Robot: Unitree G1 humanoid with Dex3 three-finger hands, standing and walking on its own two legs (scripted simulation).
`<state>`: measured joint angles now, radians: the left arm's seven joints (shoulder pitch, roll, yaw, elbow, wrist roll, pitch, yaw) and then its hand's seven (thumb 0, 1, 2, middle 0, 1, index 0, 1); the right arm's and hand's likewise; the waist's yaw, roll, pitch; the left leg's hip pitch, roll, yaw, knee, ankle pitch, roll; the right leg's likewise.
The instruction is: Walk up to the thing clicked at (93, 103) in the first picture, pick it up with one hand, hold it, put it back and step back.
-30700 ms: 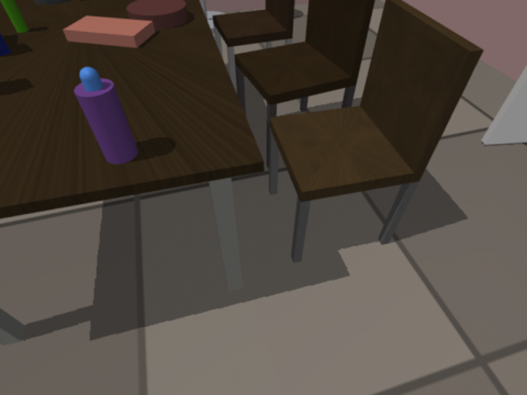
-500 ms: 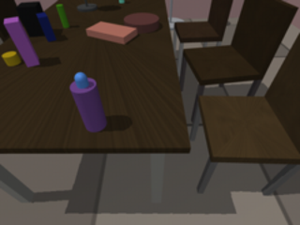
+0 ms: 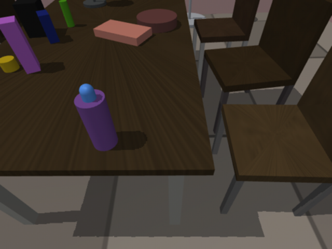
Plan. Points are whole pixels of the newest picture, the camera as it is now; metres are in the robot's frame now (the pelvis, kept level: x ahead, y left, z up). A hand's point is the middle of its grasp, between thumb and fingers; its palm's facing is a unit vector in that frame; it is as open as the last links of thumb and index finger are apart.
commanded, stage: home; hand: left
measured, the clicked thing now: (96, 117) +0.45 +0.22 +0.08
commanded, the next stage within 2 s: stand in 0.54 s
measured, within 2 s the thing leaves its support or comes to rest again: neither
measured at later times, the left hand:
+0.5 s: hand out of the picture +0.08 +0.25 -0.15, palm faces -0.01 -0.93 -0.36, open 17.4 cm
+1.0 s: hand out of the picture +0.06 +0.25 -0.15, palm faces -0.03 -0.93 -0.36, open 11.4 cm
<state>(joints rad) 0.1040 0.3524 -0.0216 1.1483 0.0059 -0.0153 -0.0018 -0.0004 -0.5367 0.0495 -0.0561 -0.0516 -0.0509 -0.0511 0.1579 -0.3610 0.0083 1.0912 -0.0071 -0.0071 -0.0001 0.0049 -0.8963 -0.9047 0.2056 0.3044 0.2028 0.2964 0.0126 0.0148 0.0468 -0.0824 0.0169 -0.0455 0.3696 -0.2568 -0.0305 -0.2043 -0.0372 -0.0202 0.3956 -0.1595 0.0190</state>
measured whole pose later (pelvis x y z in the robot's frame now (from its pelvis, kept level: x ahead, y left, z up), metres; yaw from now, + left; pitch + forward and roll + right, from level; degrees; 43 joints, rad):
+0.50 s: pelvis +0.00 +0.00 +0.00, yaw +0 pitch -3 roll +0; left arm 0.09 0.35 -0.01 1.15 0.01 -0.01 0.00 0.00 -0.51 0.06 -0.06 -0.06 -0.05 -0.06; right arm 0.14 -0.36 0.00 1.10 -0.01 0.00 -0.01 0.00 -0.90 -0.90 0.21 0.30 0.20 0.30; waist 0.01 0.01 0.05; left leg -0.03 0.02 -0.04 0.32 -0.24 -0.04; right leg -0.16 -0.03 -0.02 0.36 -0.15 0.02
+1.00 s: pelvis +0.00 -0.01 +0.00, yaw -1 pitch -2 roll +0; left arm 0.12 0.35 0.00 1.15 0.01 -0.01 -0.01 0.00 0.25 0.71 -0.19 -0.28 -0.19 -0.28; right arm 0.18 -0.36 0.00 1.12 -0.01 0.00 0.00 0.01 -0.90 -0.90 0.20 0.30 0.20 0.30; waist 0.01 0.01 0.06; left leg -0.06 0.03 -0.04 0.33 -0.23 -0.04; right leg -0.19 -0.02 -0.01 0.37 -0.14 0.01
